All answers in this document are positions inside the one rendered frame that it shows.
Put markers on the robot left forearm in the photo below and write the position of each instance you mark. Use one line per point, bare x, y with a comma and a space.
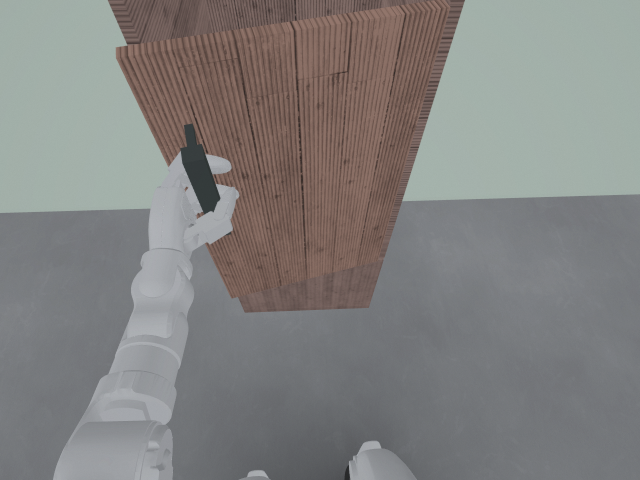
140, 383

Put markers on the robot right shin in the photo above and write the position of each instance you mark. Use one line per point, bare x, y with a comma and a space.
369, 445

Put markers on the left robot upper arm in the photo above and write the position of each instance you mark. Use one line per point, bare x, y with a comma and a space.
119, 450

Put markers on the robot left shin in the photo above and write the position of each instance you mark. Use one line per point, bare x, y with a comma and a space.
257, 473

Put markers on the robot shin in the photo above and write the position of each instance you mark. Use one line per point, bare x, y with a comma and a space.
369, 445
257, 473

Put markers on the robot left hand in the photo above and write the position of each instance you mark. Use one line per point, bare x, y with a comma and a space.
173, 210

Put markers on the cupboard door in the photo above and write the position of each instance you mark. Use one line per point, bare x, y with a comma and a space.
316, 117

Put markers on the handle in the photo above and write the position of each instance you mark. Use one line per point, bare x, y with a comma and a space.
199, 173

